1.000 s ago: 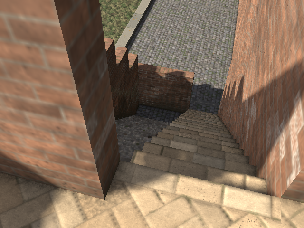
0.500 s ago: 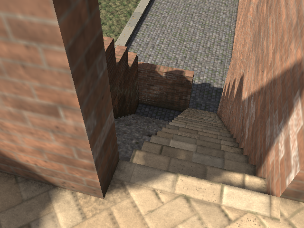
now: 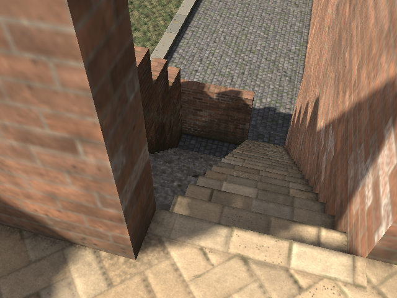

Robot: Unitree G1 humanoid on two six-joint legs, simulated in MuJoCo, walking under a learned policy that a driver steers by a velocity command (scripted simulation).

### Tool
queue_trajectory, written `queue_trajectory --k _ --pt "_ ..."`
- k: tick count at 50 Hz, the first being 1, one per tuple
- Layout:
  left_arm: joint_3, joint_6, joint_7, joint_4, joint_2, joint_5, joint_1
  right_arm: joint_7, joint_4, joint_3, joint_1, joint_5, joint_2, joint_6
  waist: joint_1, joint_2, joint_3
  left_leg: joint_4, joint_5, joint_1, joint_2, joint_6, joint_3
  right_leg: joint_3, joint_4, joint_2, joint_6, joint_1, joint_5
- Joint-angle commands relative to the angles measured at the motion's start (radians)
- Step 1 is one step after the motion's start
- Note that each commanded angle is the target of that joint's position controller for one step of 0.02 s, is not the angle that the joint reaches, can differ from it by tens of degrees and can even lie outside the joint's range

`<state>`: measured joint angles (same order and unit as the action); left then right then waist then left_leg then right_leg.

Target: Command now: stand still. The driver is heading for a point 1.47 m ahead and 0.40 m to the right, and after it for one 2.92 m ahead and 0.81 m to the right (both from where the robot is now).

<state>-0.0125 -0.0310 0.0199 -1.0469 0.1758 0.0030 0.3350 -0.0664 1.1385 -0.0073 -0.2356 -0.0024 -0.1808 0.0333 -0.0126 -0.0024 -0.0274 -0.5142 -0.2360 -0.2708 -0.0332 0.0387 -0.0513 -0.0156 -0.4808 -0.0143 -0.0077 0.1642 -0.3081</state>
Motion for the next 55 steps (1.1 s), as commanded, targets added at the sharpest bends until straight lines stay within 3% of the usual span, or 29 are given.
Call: queue_trajectory --k 1,20,21,22,24,25,27,28,29,32,34,35,36,37,38,39,40,41,42,43,44,45,47,50,51,52,53,54,55 --pt "0.015 -0.005 0.002 0.014 0.081 -0.001 0.081 -0.003 -0.014 -0.014 -0.051 0.000 -0.093 -0.004 0.000 -0.005 -0.029 0.063 0.126 0.060 0.006 -0.024 0.013 0.020 0.108 0.025 -0.013 0.098 0.141" --pt "0.020 -0.006 0.003 0.010 0.067 -0.002 0.100 -0.006 -0.016 -0.018 -0.074 0.002 -0.081 -0.005 0.001 -0.004 -0.037 0.063 0.129 0.060 0.006 -0.022 0.014 0.020 0.109 0.026 -0.015 0.095 0.145" --pt "0.052 0.001 -0.065 0.046 0.138 -0.020 0.077 0.064 -0.056 -0.024 -0.024 -0.019 -0.076 -0.025 -0.021 -0.026 -0.008 0.083 0.013 0.071 0.022 -0.020 0.061 0.017 0.160 0.030 -0.031 0.126 0.044" --pt "0.056 0.007 -0.112 0.047 0.128 -0.015 0.052 0.103 -0.042 -0.024 -0.031 -0.017 -0.064 -0.037 -0.023 -0.023 -0.046 0.107 -0.007 0.068 0.021 -0.009 0.050 0.014 0.168 0.027 -0.018 0.139 -0.023" --pt "0.061 0.013 -0.145 0.034 0.078 -0.006 0.094 0.127 -0.033 -0.031 -0.050 -0.005 -0.081 -0.049 -0.006 -0.008 -0.059 0.114 0.012 0.058 0.020 -0.011 0.047 -0.003 0.155 0.020 -0.010 0.119 -0.006" --pt "0.066 0.012 -0.142 0.028 0.081 -0.007 0.114 0.127 -0.031 -0.037 -0.066 -0.002 -0.096 -0.052 -0.006 -0.002 -0.049 0.118 -0.035 0.067 0.021 -0.014 0.049 -0.003 0.161 0.021 -0.014 0.114 -0.061" --pt "0.097 0.007 -0.115 0.036 0.141 0.014 0.118 0.110 -0.056 -0.060 -0.056 -0.021 -0.135 -0.060 0.005 0.036 -0.080 0.094 -0.268 0.021 0.038 -0.037 0.060 0.034 0.188 0.048 -0.066 0.135 -0.289" --pt "0.106 0.000 -0.100 0.044 0.153 0.026 0.127 0.098 -0.074 -0.067 -0.042 -0.031 -0.128 -0.068 0.016 0.049 -0.103 0.075 -0.350 -0.021 0.036 -0.057 0.051 0.084 0.215 0.087 -0.107 0.141 -0.379" --pt "0.108 -0.012 -0.085 0.055 0.133 0.029 0.137 0.087 -0.102 -0.066 -0.003 -0.039 -0.099 -0.076 0.031 0.075 -0.121 0.049 -0.351 -0.066 0.027 -0.075 0.040 0.141 0.244 0.132 -0.146 0.117 -0.411" --pt "0.107 -0.038 -0.037 0.086 0.122 0.013 0.108 0.051 -0.173 -0.068 0.069 -0.042 -0.045 -0.126 0.035 0.140 -0.124 -0.032 -0.137 -0.095 0.040 -0.104 0.096 0.314 0.320 0.313 -0.246 0.027 -0.348" --pt "0.106 -0.027 -0.022 0.121 0.135 0.008 0.044 0.046 -0.190 -0.071 0.044 -0.024 -0.032 -0.161 -0.003 0.131 -0.109 0.072 -0.080 0.115 0.049 -0.137 0.111 0.254 0.307 0.275 -0.240 0.108 -0.255" --pt "0.109 -0.022 -0.019 0.139 0.146 0.021 0.008 0.050 -0.179 -0.075 -0.019 -0.025 -0.032 -0.171 -0.033 0.123 -0.094 0.084 -0.061 0.187 0.047 -0.150 0.111 0.192 0.256 0.231 -0.228 0.123 -0.198" --pt "0.109 -0.020 -0.017 0.160 0.132 0.033 -0.011 0.054 -0.149 -0.081 -0.120 -0.032 -0.046 -0.179 -0.059 0.058 -0.063 0.083 -0.042 0.273 0.018 -0.180 0.066 0.133 0.142 0.183 -0.201 0.158 -0.140" --pt "0.100 -0.025 -0.024 0.194 0.082 0.057 -0.051 0.051 -0.102 -0.089 -0.288 -0.051 -0.079 -0.182 -0.114 -0.096 -0.017 0.138 -0.015 0.444 -0.103 -0.274 -0.148 0.039 -0.129 0.067 -0.136 0.327 -0.133" --pt "0.091 -0.047 -0.027 0.228 0.024 0.078 -0.109 0.050 -0.037 -0.082 -0.566 -0.092 -0.099 -0.179 -0.210 -0.283 0.023 0.267 0.096 0.692 -0.315 -0.435 -0.528 0.031 -0.496 -0.051 -0.075 0.634 -0.331" --pt "0.093 -0.080 -0.029 0.243 0.016 0.054 -0.164 0.048 -0.028 -0.070 -0.607 -0.114 -0.110 -0.188 -0.213 -0.178 -0.071 0.330 0.078 0.734 -0.406 -0.441 -0.592 0.201 -0.665 -0.016 -0.101 0.861 -0.334" --pt "0.105 -0.098 -0.025 0.241 0.054 0.044 -0.196 0.055 -0.060 -0.062 -0.459 -0.096 -0.098 -0.186 -0.150 -0.064 -0.118 0.337 0.017 0.613 -0.398 -0.396 -0.485 0.191 -0.764 0.037 -0.115 0.866 -0.239" --pt "0.116 -0.098 -0.021 0.224 0.080 0.051 -0.165 0.061 -0.118 -0.047 -0.297 -0.076 -0.072 -0.180 -0.082 -0.026 -0.087 0.356 -0.019 0.477 -0.344 -0.366 -0.351 0.121 -0.788 0.077 -0.126 0.763 -0.172" --pt "0.108 -0.086 -0.021 0.200 0.040 0.068 -0.103 0.069 -0.145 -0.033 -0.245 -0.061 -0.054 -0.173 -0.039 -0.032 -0.084 0.389 -0.024 0.349 -0.295 -0.343 -0.249 0.084 -0.775 0.104 -0.132 0.679 -0.117" --pt "0.098 -0.069 -0.025 0.198 0.001 0.076 -0.090 0.061 -0.174 -0.014 -0.193 -0.057 -0.007 -0.166 0.004 -0.044 -0.089 0.426 -0.020 0.235 -0.251 -0.303 -0.183 0.077 -0.701 0.133 -0.129 0.589 -0.059" --pt "0.090 -0.055 -0.031 0.209 -0.012 0.070 -0.117 0.054 -0.200 -0.003 -0.146 -0.051 0.008 -0.161 0.025 -0.048 -0.099 0.460 -0.001 0.148 -0.213 -0.269 -0.115 0.055 -0.575 0.143 -0.110 0.515 -0.027" --pt "0.087 -0.051 -0.037 0.193 -0.015 0.057 -0.095 0.058 -0.220 -0.002 -0.128 -0.043 -0.008 -0.156 0.046 -0.055 -0.085 0.465 0.051 0.037 -0.172 -0.257 -0.049 0.006 -0.468 0.118 -0.084 0.379 -0.042" --pt "0.064 -0.049 -0.049 0.211 -0.027 0.030 -0.181 0.075 -0.207 -0.022 -0.191 -0.045 -0.098 -0.153 0.018 -0.070 -0.060 0.450 0.125 -0.020 -0.161 -0.266 0.003 -0.038 -0.325 0.087 -0.022 0.277 -0.019" --pt "0.055 -0.067 -0.053 0.223 0.016 0.031 -0.236 0.098 -0.161 -0.044 -0.293 -0.065 -0.146 -0.153 -0.008 -0.077 -0.084 0.360 0.350 0.231 -0.255 -0.301 -0.063 -0.052 -0.127 0.057 -0.046 0.422 0.139" --pt "0.056 -0.077 -0.050 0.225 0.029 0.025 -0.248 0.100 -0.151 -0.048 -0.301 -0.064 -0.153 -0.142 -0.003 -0.084 -0.059 0.329 0.409 0.271 -0.266 -0.299 -0.060 -0.066 -0.060 0.041 -0.062 0.388 0.197" --pt "0.062 -0.080 -0.049 0.232 0.058 0.013 -0.252 0.102 -0.153 -0.055 -0.267 -0.076 -0.177 -0.134 0.030 -0.109 -0.031 0.264 0.590 0.229 -0.238 -0.277 -0.026 -0.079 -0.012 0.007 -0.082 0.251 0.302" --pt "0.082 -0.087 -0.045 0.205 0.108 0.001 -0.159 0.107 -0.157 -0.058 -0.244 -0.082 -0.179 -0.131 0.077 -0.110 0.031 0.141 0.721 0.152 -0.179 -0.232 0.043 -0.098 -0.036 -0.028 -0.110 0.055 0.354" --pt "0.114 -0.097 -0.033 0.135 0.181 0.000 0.032 0.122 -0.142 -0.061 -0.269 -0.103 -0.169 -0.135 0.139 -0.039 0.113 -0.097 0.658 -0.029 -0.085 -0.151 0.131 -0.059 -0.110 -0.006 -0.159 -0.221 0.435" --pt "0.126 -0.089 -0.021 0.061 0.267 0.012 0.322 0.145 -0.190 -0.014 -0.397 -0.120 -0.011 -0.151 0.158 0.215 0.411 -0.443 0.094 -0.351 0.066 -0.067 0.147 0.373 -0.011 0.286 -0.391 -0.714 0.446"
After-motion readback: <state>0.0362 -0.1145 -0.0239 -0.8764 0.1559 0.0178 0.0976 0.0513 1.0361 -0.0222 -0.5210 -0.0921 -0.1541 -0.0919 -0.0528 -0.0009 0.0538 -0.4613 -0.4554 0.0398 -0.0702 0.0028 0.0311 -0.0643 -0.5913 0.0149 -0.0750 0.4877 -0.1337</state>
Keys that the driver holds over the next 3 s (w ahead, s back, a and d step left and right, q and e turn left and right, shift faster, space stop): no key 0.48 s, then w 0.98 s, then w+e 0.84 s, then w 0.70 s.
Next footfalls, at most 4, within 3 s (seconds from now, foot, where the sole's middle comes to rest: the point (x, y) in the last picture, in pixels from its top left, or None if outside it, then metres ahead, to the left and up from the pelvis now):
1.08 right None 0.35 -0.13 -0.77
1.52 left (184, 275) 0.58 0.07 -0.77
2.02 right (254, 270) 0.60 -0.18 -0.77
2.48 left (208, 230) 0.76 -0.02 -0.77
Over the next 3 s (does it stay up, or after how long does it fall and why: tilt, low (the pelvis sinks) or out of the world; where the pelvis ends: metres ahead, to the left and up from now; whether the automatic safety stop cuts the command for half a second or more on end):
stays up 0.76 -0.22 -0.11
